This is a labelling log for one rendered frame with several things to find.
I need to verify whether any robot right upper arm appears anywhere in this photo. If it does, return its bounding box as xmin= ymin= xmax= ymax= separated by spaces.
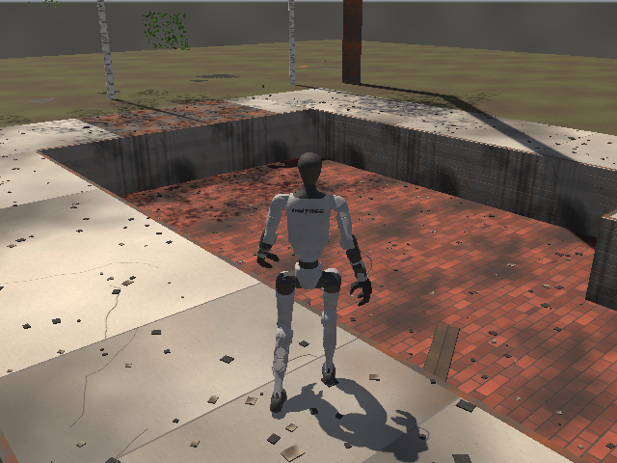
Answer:
xmin=329 ymin=195 xmax=355 ymax=250

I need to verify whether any robot head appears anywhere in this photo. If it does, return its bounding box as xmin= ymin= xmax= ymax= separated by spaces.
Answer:
xmin=293 ymin=152 xmax=326 ymax=199

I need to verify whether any right robot hand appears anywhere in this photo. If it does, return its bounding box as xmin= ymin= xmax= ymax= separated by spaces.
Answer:
xmin=350 ymin=279 xmax=372 ymax=306

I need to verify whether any left robot forearm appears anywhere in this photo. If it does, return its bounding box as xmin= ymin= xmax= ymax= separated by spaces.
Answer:
xmin=257 ymin=230 xmax=273 ymax=259

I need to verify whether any right robot forearm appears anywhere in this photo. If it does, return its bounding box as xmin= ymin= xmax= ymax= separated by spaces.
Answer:
xmin=346 ymin=235 xmax=368 ymax=282

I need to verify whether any robot left upper arm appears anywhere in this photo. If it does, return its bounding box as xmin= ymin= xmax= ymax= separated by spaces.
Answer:
xmin=262 ymin=194 xmax=289 ymax=245

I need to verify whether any left robot hand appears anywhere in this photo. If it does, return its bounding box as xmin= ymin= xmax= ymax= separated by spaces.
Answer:
xmin=256 ymin=253 xmax=279 ymax=268

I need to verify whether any left robot shin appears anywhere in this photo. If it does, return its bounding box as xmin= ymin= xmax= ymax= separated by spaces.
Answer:
xmin=273 ymin=328 xmax=289 ymax=399

